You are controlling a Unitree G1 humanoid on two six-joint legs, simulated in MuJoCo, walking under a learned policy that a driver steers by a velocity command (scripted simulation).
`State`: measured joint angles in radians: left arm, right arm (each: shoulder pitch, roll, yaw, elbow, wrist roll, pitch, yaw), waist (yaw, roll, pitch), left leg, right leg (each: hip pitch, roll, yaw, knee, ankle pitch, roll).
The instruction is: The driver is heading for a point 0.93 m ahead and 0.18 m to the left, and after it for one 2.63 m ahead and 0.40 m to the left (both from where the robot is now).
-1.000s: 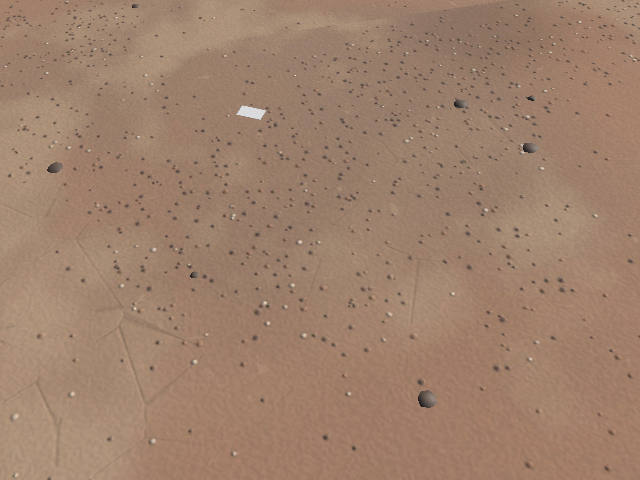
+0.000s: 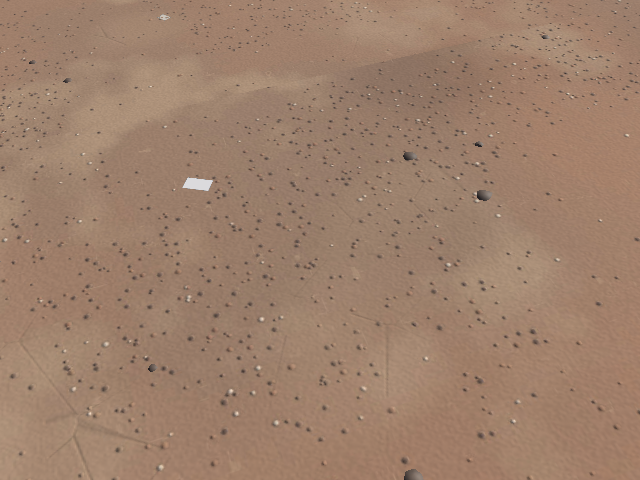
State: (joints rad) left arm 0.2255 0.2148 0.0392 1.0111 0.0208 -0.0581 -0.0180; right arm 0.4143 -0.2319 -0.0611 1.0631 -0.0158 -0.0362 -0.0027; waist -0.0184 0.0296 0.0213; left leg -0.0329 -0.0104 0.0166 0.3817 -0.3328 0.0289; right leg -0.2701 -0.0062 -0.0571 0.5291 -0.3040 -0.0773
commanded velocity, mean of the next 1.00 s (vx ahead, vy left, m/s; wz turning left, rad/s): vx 0.47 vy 0.00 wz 0.36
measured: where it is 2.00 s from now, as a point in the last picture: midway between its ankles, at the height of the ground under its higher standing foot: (250, 290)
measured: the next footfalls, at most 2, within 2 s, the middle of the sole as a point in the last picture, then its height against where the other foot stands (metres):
left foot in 0.50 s outside the picture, level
right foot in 1.06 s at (323, 382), level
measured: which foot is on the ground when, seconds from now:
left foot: down 0.00-0.02, up 0.04-0.48, down 0.50-1.00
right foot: down 0.00-0.52, up 0.54-1.00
